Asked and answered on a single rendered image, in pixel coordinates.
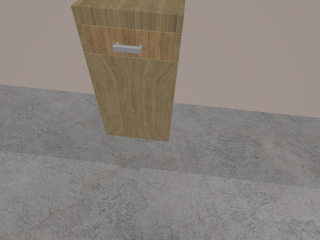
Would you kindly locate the cabinet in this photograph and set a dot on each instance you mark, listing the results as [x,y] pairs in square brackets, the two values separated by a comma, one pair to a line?
[135,95]

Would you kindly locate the drawer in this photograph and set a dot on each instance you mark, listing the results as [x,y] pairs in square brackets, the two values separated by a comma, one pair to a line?
[157,45]

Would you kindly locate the handle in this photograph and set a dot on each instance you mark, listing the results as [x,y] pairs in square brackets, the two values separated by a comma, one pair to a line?
[127,48]

